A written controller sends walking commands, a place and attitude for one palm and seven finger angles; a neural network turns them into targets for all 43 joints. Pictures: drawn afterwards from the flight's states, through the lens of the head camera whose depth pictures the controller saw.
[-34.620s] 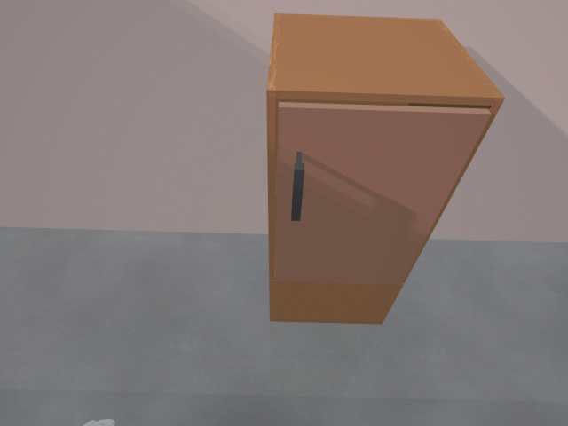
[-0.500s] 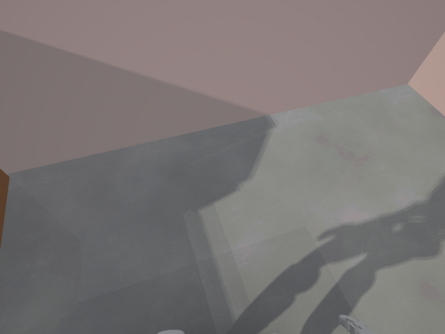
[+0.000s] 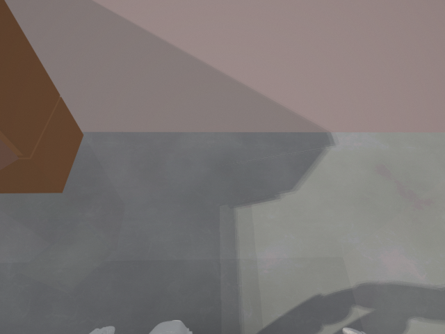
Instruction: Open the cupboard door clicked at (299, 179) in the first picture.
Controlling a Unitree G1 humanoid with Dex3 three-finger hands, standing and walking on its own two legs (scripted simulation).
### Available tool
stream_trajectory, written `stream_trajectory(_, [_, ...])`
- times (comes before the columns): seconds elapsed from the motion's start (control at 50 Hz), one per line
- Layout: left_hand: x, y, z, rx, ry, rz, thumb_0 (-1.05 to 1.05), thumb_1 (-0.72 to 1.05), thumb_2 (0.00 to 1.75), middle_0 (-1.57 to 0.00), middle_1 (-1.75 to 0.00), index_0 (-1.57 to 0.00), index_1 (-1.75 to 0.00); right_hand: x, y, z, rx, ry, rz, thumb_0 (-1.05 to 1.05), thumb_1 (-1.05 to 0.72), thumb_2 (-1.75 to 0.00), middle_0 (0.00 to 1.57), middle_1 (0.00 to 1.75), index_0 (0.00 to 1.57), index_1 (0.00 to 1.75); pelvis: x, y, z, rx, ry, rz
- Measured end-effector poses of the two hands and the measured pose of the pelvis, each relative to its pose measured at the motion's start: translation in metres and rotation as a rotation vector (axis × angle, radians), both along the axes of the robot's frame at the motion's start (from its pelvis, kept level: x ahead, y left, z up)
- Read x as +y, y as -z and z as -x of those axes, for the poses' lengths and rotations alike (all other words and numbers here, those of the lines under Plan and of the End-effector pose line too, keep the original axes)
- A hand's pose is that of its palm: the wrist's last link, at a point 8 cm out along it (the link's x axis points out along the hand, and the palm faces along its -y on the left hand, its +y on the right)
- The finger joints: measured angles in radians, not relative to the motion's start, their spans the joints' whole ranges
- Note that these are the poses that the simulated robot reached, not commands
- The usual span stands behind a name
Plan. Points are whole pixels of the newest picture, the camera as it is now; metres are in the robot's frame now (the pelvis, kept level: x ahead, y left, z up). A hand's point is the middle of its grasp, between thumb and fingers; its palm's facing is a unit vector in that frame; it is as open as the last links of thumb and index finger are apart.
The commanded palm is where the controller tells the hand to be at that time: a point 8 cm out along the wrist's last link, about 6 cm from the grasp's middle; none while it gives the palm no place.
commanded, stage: turn to face it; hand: left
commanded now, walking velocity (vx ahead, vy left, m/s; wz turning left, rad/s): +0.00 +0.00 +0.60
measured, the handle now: out of the picture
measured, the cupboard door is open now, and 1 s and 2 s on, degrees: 49 49 49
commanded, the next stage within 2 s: take the last steps up to it in 1.38 s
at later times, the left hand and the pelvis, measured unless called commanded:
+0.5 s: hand out of the picture +0.01 +0.20 -0.16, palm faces +0.31 -0.91 -0.28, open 7.4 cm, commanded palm none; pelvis +0.00 -0.03 +0.00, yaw +18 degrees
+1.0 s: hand out of the picture -0.04 +0.18 -0.16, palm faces +0.58 -0.76 -0.29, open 7.3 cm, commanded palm none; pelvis +0.01 -0.05 +0.00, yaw +37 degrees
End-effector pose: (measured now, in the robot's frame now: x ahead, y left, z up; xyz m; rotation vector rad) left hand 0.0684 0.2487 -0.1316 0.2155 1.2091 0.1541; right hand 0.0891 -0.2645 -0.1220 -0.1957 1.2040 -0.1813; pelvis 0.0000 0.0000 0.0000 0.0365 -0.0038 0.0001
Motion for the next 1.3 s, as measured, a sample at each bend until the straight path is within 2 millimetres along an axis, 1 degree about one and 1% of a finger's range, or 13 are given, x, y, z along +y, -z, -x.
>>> stream_trajectory(0.1, [0.015,0.022,0.025,0.041,-0.089,0.023,0.00,0.91,0.90,-0.20,-0.30,-0.21,-0.30,0.016,0.000,-0.027,-0.054,-0.103,0.035,0.01,-0.91,-0.90,0.20,0.30,0.20,0.30,0.007,0.012,0.002,0.004,-0.064,0.024])
stream_trajectory(0.22, [0.020,0.005,0.029,0.007,-0.165,0.000,0.01,0.91,0.90,-0.20,-0.30,-0.20,-0.30,0.020,-0.003,-0.028,-0.018,-0.172,0.032,0.00,-0.90,-0.90,0.20,0.30,0.20,0.30,-0.002,0.002,0.006,0.003,-0.136,0.046])
stream_trajectory(0.32, [0.014,-0.007,0.032,-0.059,-0.207,-0.044,0.01,0.91,0.90,-0.20,-0.30,-0.20,-0.30,0.008,0.009,-0.033,0.016,-0.208,0.003,0.01,-0.90,-0.90,0.20,0.30,0.20,0.30,-0.020,0.005,0.005,0.010,-0.200,0.047])
stream_trajectory(0.38, [0.007,-0.008,0.045,-0.066,-0.234,-0.075,0.00,0.91,0.90,-0.20,-0.30,-0.20,-0.30,0.000,0.018,-0.044,0.021,-0.232,-0.005,0.01,-0.90,-0.90,0.20,0.30,0.20,0.30,-0.028,0.010,0.006,0.007,-0.237,0.034])
stream_trajectory(0.44, [-0.002,-0.010,0.062,-0.038,-0.276,-0.066,0.00,0.91,0.90,-0.20,-0.30,-0.20,-0.30,0.000,0.014,-0.057,0.021,-0.261,-0.003,0.01,-0.90,-0.90,0.20,0.30,0.20,0.30,-0.029,0.005,0.005,-0.007,-0.283,0.029])
stream_trajectory(0.54, [-0.012,0.000,0.089,-0.006,-0.344,-0.012,0.00,0.91,0.90,-0.20,-0.30,-0.21,-0.30,0.018,0.000,-0.082,-0.004,-0.340,0.006,0.01,-0.91,-0.90,0.20,0.30,0.20,0.30,-0.026,0.001,0.003,-0.006,-0.348,0.008])
stream_trajectory(0.66, [-0.007,0.022,0.120,0.041,-0.444,0.024,0.01,0.91,0.90,-0.20,-0.30,-0.21,-0.30,0.044,0.000,-0.103,-0.057,-0.457,0.037,0.01,-0.91,-0.90,0.20,0.30,0.20,0.30,-0.018,0.013,0.006,0.001,-0.423,0.030])
stream_trajectory(0.82, [-0.010,-0.002,0.120,-0.018,-0.530,-0.020,0.01,0.91,0.90,-0.20,-0.30,-0.20,-0.30,0.044,0.003,-0.105,0.012,-0.536,0.022,0.00,-0.90,-0.90,0.20,0.30,0.20,0.30,-0.036,0.001,0.001,0.005,-0.519,0.056])
stream_trajectory(0.96, [-0.032,-0.011,0.136,-0.048,-0.605,-0.074,0.00,0.91,0.90,-0.20,-0.30,-0.20,-0.30,0.041,0.016,-0.132,0.036,-0.592,0.000,0.01,-0.90,-0.90,0.20,0.30,0.20,0.30,-0.050,0.006,-0.007,-0.010,-0.619,0.033])
stream_trajectory(1.08, [-0.055,-0.003,0.164,-0.012,-0.689,-0.014,0.00,0.91,0.90,-0.20,-0.30,-0.21,-0.30,0.071,0.001,-0.155,0.005,-0.684,0.001,0.01,-0.91,-0.90,0.20,0.30,0.20,0.30,-0.045,0.000,-0.008,-0.009,-0.692,0.008])
stream_trajectory(1.16, [-0.062,0.019,0.193,0.017,-0.760,0.036,0.00,0.90,0.90,-0.20,-0.30,-0.21,-0.30,0.103,0.001,-0.167,-0.065,-0.766,0.009,0.01,-0.91,-0.90,0.20,0.30,0.20,0.30,-0.034,0.012,-0.002,-0.009,-0.737,0.029])
stream_trajectory(1.22, [-0.064,0.023,0.209,0.064,-0.799,0.048,0.00,0.91,0.90,-0.20,-0.30,-0.21,-0.30,0.117,-0.003,-0.167,-0.083,-0.815,0.016,0.01,-0.91,-0.90,0.20,0.30,0.20,0.30,-0.035,0.011,0.002,-0.013,-0.753,0.031])
stream_trajectory(1.3, [-0.066,0.013,0.217,0.069,-0.839,0.041,0.01,0.91,0.90,-0.20,-0.30,-0.20,-0.30,0.122,-0.006,-0.160,-0.062,-0.850,0.016,0.00,-0.90,-0.90,0.20,0.30,0.20,0.30,-0.039,0.002,0.002,-0.017,-0.782,0.046])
